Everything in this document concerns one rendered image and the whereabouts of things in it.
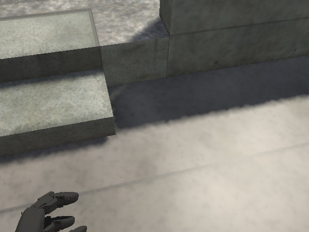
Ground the left robot hand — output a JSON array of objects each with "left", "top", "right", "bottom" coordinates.
[{"left": 15, "top": 191, "right": 87, "bottom": 232}]

